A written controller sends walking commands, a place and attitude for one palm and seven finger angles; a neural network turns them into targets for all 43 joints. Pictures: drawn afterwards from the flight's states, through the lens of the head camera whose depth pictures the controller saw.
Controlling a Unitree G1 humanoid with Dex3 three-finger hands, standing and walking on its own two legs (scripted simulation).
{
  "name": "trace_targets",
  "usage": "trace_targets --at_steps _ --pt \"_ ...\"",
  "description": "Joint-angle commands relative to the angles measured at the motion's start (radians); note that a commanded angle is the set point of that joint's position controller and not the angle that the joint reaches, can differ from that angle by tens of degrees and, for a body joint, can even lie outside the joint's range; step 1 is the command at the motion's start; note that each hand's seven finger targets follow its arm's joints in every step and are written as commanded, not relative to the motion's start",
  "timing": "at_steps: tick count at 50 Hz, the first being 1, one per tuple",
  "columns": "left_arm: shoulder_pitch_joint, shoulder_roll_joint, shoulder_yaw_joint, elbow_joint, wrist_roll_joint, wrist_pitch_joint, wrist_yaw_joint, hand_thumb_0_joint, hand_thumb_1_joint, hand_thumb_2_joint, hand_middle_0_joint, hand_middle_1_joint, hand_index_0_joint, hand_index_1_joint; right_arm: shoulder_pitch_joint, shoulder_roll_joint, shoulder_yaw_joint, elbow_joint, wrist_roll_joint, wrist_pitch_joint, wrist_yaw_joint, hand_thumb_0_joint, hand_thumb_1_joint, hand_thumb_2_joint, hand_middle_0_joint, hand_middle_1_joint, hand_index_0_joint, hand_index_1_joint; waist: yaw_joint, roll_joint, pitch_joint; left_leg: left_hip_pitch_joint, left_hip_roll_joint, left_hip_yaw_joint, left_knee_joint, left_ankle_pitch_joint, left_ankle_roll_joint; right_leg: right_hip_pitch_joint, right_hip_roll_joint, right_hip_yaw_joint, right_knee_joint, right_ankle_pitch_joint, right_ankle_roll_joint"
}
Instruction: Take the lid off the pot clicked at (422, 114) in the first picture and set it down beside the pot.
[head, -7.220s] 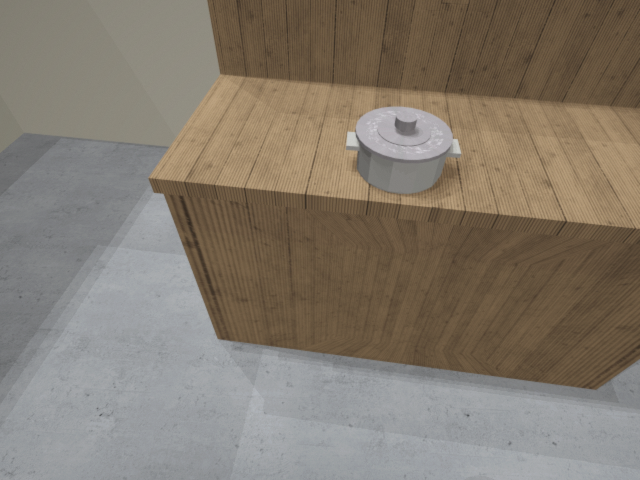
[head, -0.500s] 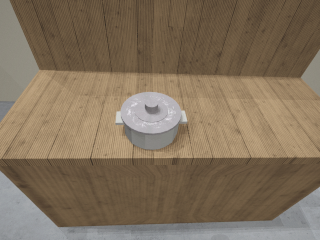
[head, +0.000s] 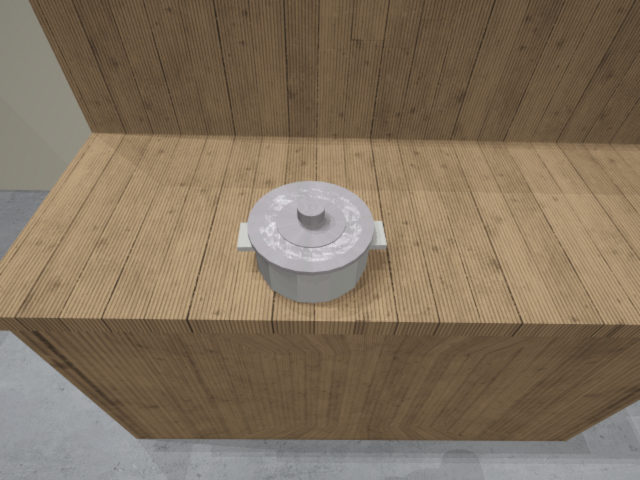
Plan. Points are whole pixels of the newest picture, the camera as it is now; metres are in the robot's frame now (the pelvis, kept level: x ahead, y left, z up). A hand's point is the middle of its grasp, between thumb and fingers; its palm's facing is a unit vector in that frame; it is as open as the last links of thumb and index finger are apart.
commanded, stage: look again from close up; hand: left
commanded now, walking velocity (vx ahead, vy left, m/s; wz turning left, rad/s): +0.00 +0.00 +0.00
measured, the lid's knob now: (311, 211) +0.47 +0.05 +0.08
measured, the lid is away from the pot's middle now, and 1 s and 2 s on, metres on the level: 0.00 0.00 0.00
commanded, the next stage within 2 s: shuffle to correct the standing spot in 0.90 s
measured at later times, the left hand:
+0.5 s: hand out of the picture -0.02 +0.16 -0.16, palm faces +0.06 -0.96 -0.27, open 7.4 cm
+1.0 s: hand out of the picture -0.04 +0.15 -0.17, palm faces +0.05 -0.97 -0.22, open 7.4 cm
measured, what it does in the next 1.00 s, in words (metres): shifts its weight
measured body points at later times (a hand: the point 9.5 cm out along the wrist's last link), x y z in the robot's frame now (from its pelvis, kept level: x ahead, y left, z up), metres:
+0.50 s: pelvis -0.04 -0.03 +0.00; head -0.03 -0.06 +0.45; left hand -0.02 +0.21 -0.14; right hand +0.04 -0.26 -0.17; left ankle -0.03 +0.08 -0.74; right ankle -0.05 -0.11 -0.74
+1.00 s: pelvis -0.05 -0.02 +0.00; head -0.04 -0.03 +0.45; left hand -0.04 +0.20 -0.15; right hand -0.03 -0.25 -0.17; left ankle -0.03 +0.08 -0.74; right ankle -0.05 -0.11 -0.74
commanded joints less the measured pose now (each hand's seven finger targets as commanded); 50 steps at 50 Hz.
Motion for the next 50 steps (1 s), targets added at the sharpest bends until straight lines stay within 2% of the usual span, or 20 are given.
trace_targets --at_steps 1,3,4,5,6,7,9,13,16,19,22,26,33,39,45,50 --pt "0.051 0.092 0.003 -0.097 -0.011 -0.019 0.01 0.0 0.9 0.9 -0.2 -0.3 -0.2 -0.3 0.017 -0.126 -0.025 -0.111 -0.005 -0.037 -0.007 0.0 -0.9 -0.9 0.2 0.3 0.2 0.3 -0.002 -0.014 0.016 0.026 0.179 -0.181 -0.021 0.491 -0.022 -0.078 -0.027 0.017 0.015 0.178 -0.044" --pt "0.071 0.111 0.004 -0.114 -0.015 -0.023 0.008 0.0 0.9 0.9 -0.2 -0.3 -0.2 -0.3 -0.002 -0.109 -0.017 -0.129 -0.004 -0.03 0.0 0.0 -0.9 -0.9 0.2 0.3 0.2 0.3 0.006 0.097 -0.001 0.026 0.148 -0.158 0.0 0.478 -0.014 -0.035 -0.049 0.034 -0.016 0.232 -0.051" --pt "0.068 0.135 0.013 -0.118 -0.014 -0.022 0.009 0.0 0.9 0.9 -0.2 -0.3 -0.2 -0.3 -0.009 -0.099 -0.017 -0.133 -0.005 -0.026 -0.001 0.0 -0.9 -0.9 0.2 0.3 0.2 0.3 0.004 0.105 -0.005 0.022 0.146 -0.161 0.015 0.47 -0.017 -0.027 -0.053 0.039 -0.021 0.25 -0.056" --pt "0.057 0.133 0.007 -0.108 -0.016 -0.02 0.009 0.0 0.9 0.9 -0.2 -0.3 -0.2 -0.3 -0.022 -0.112 -0.014 -0.128 -0.005 -0.021 0.001 0.0 -0.9 -0.9 0.2 0.3 0.2 0.3 0.005 0.139 0.012 0.011 0.143 -0.152 0.021 0.454 -0.019 -0.026 -0.06 0.045 -0.028 0.255 -0.058" --pt "0.057 0.139 0.006 -0.107 -0.016 -0.022 0.009 0.0 0.9 0.9 -0.2 -0.3 -0.2 -0.3 -0.029 -0.11 -0.012 -0.127 -0.003 -0.018 0.003 0.0 -0.9 -0.9 0.2 0.3 0.2 0.3 0.004 0.143 0.016 0.006 0.137 -0.149 0.029 0.439 -0.02 -0.019 -0.065 0.049 -0.036 0.272 -0.059" --pt "0.053 0.142 0.008 -0.108 -0.016 -0.022 0.009 0.0 0.9 0.9 -0.2 -0.3 -0.2 -0.3 -0.036 -0.112 -0.013 -0.128 -0.004 -0.013 0.005 0.0 -0.9 -0.9 0.2 0.3 0.2 0.3 0.002 0.137 0.023 0.006 0.134 -0.143 0.036 0.411 -0.022 -0.022 -0.07 0.053 -0.042 0.277 -0.061" --pt "0.038 0.162 0.012 -0.111 -0.013 -0.02 0.009 0.0 0.9 0.9 -0.2 -0.3 -0.2 -0.3 -0.053 -0.116 -0.012 -0.134 -0.004 -0.003 0.009 0.0 -0.9 -0.9 0.2 0.3 0.2 0.3 0.001 0.075 0.049 -0.016 0.131 -0.147 0.039 0.322 -0.025 -0.036 -0.078 0.073 -0.063 0.268 -0.064" --pt "-0.004 0.175 0.011 -0.119 -0.012 -0.022 0.007 0.0 0.9 0.9 -0.2 -0.3 -0.2 -0.3 -0.084 -0.144 -0.01 -0.133 -0.005 0.011 0.021 0.0 -0.9 -0.9 0.2 0.3 0.2 0.3 -0.009 -0.005 0.086 -0.029 0.118 -0.144 0.022 0.178 -0.037 -0.078 -0.095 0.11 -0.091 0.189 -0.065" --pt "-0.03 0.198 0.015 -0.131 -0.011 -0.02 0.006 0.0 0.9 0.9 -0.2 -0.3 -0.2 -0.3 -0.104 -0.152 -0.009 -0.138 -0.007 0.019 0.026 0.0 -0.9 -0.9 0.2 0.3 0.2 0.3 -0.011 -0.034 0.082 -0.024 0.109 -0.133 0.022 0.125 -0.044 -0.096 -0.113 0.139 -0.113 0.122 -0.067" --pt "-0.039 0.218 0.019 -0.139 -0.009 -0.02 0.005 0.0 0.9 0.9 -0.2 -0.3 -0.2 -0.3 -0.111 -0.15 -0.008 -0.136 -0.007 0.018 0.028 0.0 -0.9 -0.9 0.2 0.3 0.2 0.3 -0.008 -0.049 0.055 -0.007 0.109 -0.127 0.023 0.14 -0.045 -0.083 -0.121 0.147 -0.117 0.132 -0.062" --pt "-0.048 0.223 0.019 -0.143 -0.008 -0.021 0.005 0.0 0.9 0.9 -0.2 -0.3 -0.2 -0.3 -0.122 -0.155 -0.006 -0.13 -0.006 0.019 0.032 0.0 -0.9 -0.9 0.2 0.3 0.2 0.3 -0.007 -0.022 0.064 -0.02 0.105 -0.122 0.026 0.129 -0.049 -0.09 -0.124 0.159 -0.125 0.108 -0.059" --pt "-0.061 0.234 0.02 -0.145 -0.007 -0.018 0.003 0.0 0.9 0.9 -0.2 -0.3 -0.2 -0.3 -0.116 -0.156 -0.005 -0.122 -0.006 0.021 0.033 0.0 -0.9 -0.9 0.2 0.3 0.2 0.3 -0.009 -0.041 0.07 -0.029 0.099 -0.116 0.034 0.108 -0.052 -0.104 -0.133 0.168 -0.143 0.056 -0.059" --pt "-0.052 0.229 0.019 -0.132 -0.007 -0.019 0.001 0.0 0.9 0.9 -0.2 -0.3 -0.2 -0.3 -0.097 -0.154 -0.002 -0.097 -0.004 0.01 0.032 0.0 -0.9 -0.9 0.2 0.3 0.2 0.3 0.0 0.036 0.045 -0.04 0.125 -0.137 0.003 0.18 -0.043 -0.068 -0.112 0.131 -0.096 0.123 -0.051" --pt "-0.038 0.229 0.019 -0.118 -0.009 -0.016 0.0 0.0 0.9 0.9 -0.2 -0.3 -0.2 -0.3 -0.075 -0.145 0.0 -0.08 -0.001 0.007 0.027 0.0 -0.9 -0.9 0.2 0.3 0.2 0.3 0.008 -0.003 0.029 -0.05 0.132 -0.142 -0.003 0.187 -0.039 -0.043 -0.114 0.118 -0.091 0.139 -0.049" --pt "-0.03 0.209 0.016 -0.104 -0.008 -0.012 -0.001 0.0 0.9 0.9 -0.2 -0.3 -0.2 -0.3 -0.062 -0.14 -0.002 -0.065 -0.001 0.007 0.025 0.0 -0.9 -0.9 0.2 0.3 0.2 0.3 0.005 0.036 0.059 -0.058 0.136 -0.149 -0.012 0.15 -0.036 -0.08 -0.105 0.114 -0.089 0.095 -0.05" --pt "-0.023 0.198 0.017 -0.098 -0.006 -0.011 -0.001 0.0 0.9 0.9 -0.2 -0.3 -0.2 -0.3 -0.043 -0.137 -0.004 -0.057 0.0 0.004 0.024 0.0 -0.9 -0.9 0.2 0.3 0.2 0.3 0.005 0.024 0.046 -0.057 0.143 -0.158 -0.023 0.152 -0.029 -0.075 -0.1 0.098 -0.073 0.105 -0.048"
